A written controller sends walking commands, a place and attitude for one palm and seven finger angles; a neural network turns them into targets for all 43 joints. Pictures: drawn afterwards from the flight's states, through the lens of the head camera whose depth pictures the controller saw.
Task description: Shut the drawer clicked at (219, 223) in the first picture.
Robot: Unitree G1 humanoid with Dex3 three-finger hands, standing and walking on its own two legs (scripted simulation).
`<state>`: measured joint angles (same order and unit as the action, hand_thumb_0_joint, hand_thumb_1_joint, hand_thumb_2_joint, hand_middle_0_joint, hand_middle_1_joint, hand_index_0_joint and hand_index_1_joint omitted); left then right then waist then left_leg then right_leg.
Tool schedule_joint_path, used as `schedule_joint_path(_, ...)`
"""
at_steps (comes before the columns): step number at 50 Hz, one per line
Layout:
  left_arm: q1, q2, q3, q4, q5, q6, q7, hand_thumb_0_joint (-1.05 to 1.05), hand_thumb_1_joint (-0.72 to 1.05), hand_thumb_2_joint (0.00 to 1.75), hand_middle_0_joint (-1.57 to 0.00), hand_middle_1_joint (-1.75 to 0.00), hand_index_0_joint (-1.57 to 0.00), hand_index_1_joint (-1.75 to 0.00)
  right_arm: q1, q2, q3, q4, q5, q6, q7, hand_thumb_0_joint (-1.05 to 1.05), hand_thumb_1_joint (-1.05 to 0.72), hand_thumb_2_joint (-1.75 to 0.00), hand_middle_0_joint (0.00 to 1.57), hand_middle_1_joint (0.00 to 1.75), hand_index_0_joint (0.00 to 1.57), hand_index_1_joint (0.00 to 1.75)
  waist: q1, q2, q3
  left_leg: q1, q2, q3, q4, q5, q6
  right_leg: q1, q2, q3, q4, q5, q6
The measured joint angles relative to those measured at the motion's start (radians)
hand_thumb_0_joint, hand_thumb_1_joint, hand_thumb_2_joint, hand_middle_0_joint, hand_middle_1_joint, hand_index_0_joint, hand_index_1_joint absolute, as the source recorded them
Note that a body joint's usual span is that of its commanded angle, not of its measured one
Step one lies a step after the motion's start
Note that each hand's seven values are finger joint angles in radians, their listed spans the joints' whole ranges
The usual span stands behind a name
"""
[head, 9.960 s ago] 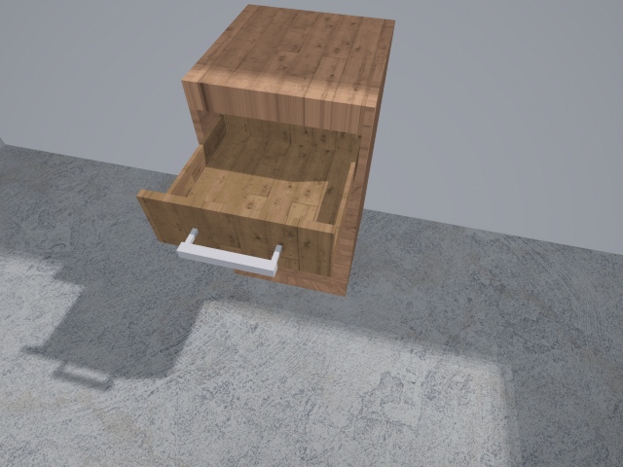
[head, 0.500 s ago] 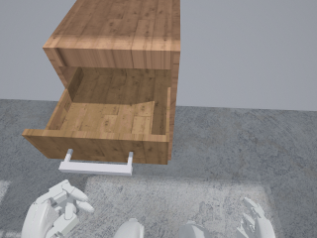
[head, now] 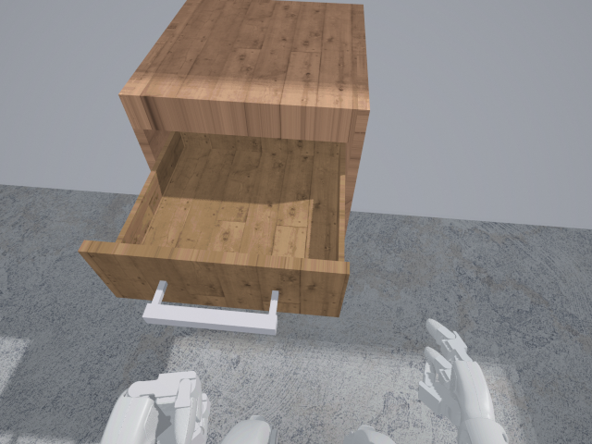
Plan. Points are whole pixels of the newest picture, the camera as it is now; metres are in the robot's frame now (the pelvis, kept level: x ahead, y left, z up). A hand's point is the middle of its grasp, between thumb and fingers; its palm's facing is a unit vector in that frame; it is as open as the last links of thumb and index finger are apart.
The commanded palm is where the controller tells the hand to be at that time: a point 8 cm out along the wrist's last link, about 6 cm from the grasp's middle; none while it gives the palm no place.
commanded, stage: raise the hand and make a fist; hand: left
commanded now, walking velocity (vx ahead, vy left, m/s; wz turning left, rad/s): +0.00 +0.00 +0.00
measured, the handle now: (214, 305) +0.32 +0.15 -0.03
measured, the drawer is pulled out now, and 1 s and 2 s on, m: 0.28 0.28 0.28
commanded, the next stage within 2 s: bring the fist close to the handle in 0.48 s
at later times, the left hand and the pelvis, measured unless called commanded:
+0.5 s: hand (188, 434) +0.14 +0.12 +0.08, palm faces +0.04 -1.00 +0.01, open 3.2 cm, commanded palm +0.08 +0.17 +0.07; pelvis +0.01 +0.01 -0.01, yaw +0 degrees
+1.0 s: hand (217, 411) +0.16 +0.11 +0.04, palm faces -0.05 -1.00 +0.01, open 3.2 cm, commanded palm +0.13 +0.17 +0.03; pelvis +0.00 -0.01 -0.03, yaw +0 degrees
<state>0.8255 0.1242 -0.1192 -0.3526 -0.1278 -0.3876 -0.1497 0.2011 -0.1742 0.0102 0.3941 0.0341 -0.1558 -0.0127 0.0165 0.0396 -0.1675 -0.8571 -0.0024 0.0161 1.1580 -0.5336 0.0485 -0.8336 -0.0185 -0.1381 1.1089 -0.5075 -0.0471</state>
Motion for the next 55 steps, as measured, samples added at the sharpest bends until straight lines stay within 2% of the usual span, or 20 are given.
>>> schedule_joint_path(4,0.044,0.01,-0.016,-0.031,0.019,0.009,0.027,0.01,0.9,0.89,-1.38,-1.59,-1.38,-1.59,0.012,-0.005,-0.008,-0.02,-0.006,0.013,0.006,0.01,-0.9,-0.9,0.2,0.3,0.2,0.3,0.005,-0.002,0.004,-0.003,-0.002,0.004,0.005,-0.006,0.005,-0.003,-0.002,0.004,0.004,-0.004,0.005)
schedule_joint_path(9,0.088,-0.015,-0.03,-0.081,0.027,-0.021,0.073,0.02,0.9,0.9,-1.39,-1.6,-1.39,-1.6,0.029,-0.019,-0.022,-0.029,-0.013,0.013,0.02,0.01,-0.9,-0.9,0.2,0.3,0.2,0.3,0.009,0.004,-0.002,-0.022,-0.006,0.005,0.023,-0.017,0.012,-0.02,-0.006,0.005,0.019,-0.013,0.012)
schedule_joint_path(13,0.085,-0.024,-0.056,-0.099,0.051,-0.041,0.073,0.01,0.9,0.9,-1.4,-1.6,-1.39,-1.6,0.031,-0.023,-0.026,-0.03,-0.012,0.022,0.023,0.01,-0.9,-0.9,0.2,0.3,0.2,0.3,0.008,0.004,-0.005,-0.047,-0.007,0.008,0.044,-0.027,0.015,-0.046,-0.009,0.008,0.041,-0.023,0.015)
schedule_joint_path(16,0.082,-0.012,-0.06,-0.099,0.067,-0.024,0.065,0.01,0.9,0.9,-1.4,-1.6,-1.4,-1.6,0.03,-0.018,-0.029,-0.033,-0.008,0.039,0.022,0.01,-0.9,-0.9,0.2,0.3,0.2,0.3,0.006,0.002,-0.005,-0.056,-0.007,0.013,0.052,-0.031,0.015,-0.059,-0.009,0.013,0.053,-0.027,0.014)
schedule_joint_path(21,0.111,0.001,-0.038,-0.103,0.053,0.008,0.072,0.01,0.9,0.89,-1.39,-1.6,-1.39,-1.6,0.037,-0.006,-0.035,-0.037,-0.004,0.057,0.016,0.01,-0.9,-0.9,0.2,0.3,0.2,0.3,0.008,0.003,-0.008,-0.043,-0.005,0.016,0.042,-0.031,0.013,-0.049,-0.007,0.017,0.046,-0.028,0.014)
schedule_joint_path(27,0.134,-0.016,-0.041,-0.116,0.037,-0.034,0.081,0.02,0.9,0.9,-1.4,-1.6,-1.39,-1.6,0.042,-0.012,-0.031,-0.039,-0.007,0.037,0.017,0.01,-0.9,-0.9,0.2,0.3,0.2,0.3,0.009,0.005,-0.015,-0.044,-0.006,0.005,0.04,-0.028,0.009,-0.044,-0.007,0.006,0.041,-0.027,0.009)
schedule_joint_path(32,0.11,-0.012,-0.06,-0.099,0.055,-0.05,0.062,0.01,0.9,0.9,-1.4,-1.6,-1.4,-1.6,0.026,-0.016,-0.029,-0.044,-0.007,0.034,0.017,0.01,-0.9,-0.9,0.2,0.3,0.2,0.3,0.005,0.002,-0.014,-0.063,-0.004,0.002,0.056,-0.031,0.004,-0.063,-0.006,0.002,0.058,-0.032,0.003)
schedule_joint_path(35,0.081,-0.001,-0.049,-0.059,0.059,-0.051,0.057,0.01,0.9,0.9,-1.4,-1.6,-1.4,-1.6,0.013,-0.014,-0.029,-0.043,-0.008,0.041,0.011,0.01,-0.9,-0.9,0.2,0.3,0.2,0.3,0.001,-0.003,-0.012,-0.077,-0.002,0.002,0.067,-0.033,0.0,-0.08,-0.005,0.002,0.072,-0.036,-0.001)
schedule_joint_path(42,-0.003,0.013,0.021,0.034,0.02,-0.08,0.063,0.01,0.9,0.89,-1.4,-1.6,-1.4,-1.6,0.007,-0.014,-0.029,-0.016,-0.015,0.035,0.001,0.01,-0.9,-0.9,0.2,0.3,0.2,0.3,-0.001,-0.013,-0.02,-0.129,0.009,-0.009,0.11,-0.047,-0.012,-0.129,0.004,-0.009,0.111,-0.05,-0.015)
schedule_joint_path(47,-0.056,0.007,0.025,0.052,0.003,-0.108,0.049,0.02,0.9,0.9,-1.4,-1.6,-1.4,-1.6,0.009,-0.023,-0.026,0.013,-0.015,0.025,0.004,0.01,-0.9,-0.9,0.2,0.3,0.2,0.3,-0.011,-0.002,-0.026,-0.155,0.012,-0.018,0.135,-0.057,-0.016,-0.151,0.007,-0.018,0.13,-0.058,-0.02)
schedule_joint_path(52,-0.107,0.007,0.022,0.107,0.014,-0.091,0.032,0.01,0.9,0.9,-1.4,-1.6,-1.4,-1.6,0.006,-0.021,-0.025,0.029,-0.011,0.04,-0.001,0.01,-0.9,-0.9,0.2,0.3,0.2,0.3,-0.024,-0.006,-0.027,-0.171,0.016,-0.009,0.144,-0.061,-0.018,-0.174,0.009,-0.009,0.146,-0.063,-0.021)
schedule_joint_path(55,-0.134,0.014,0.039,0.149,0.015,-0.079,0.044,0.01,0.9,0.89,-1.4,-1.6,-1.4,-1.6,0.006,-0.019,-0.028,0.036,-0.012,0.046,-0.005,0.01,-0.9,-0.9,0.2,0.3,0.2,0.3,-0.027,-0.013,-0.024,-0.182,0.018,-0.006,0.15,-0.064,-0.019,-0.188,0.011,-0.005,0.154,-0.065,-0.023)
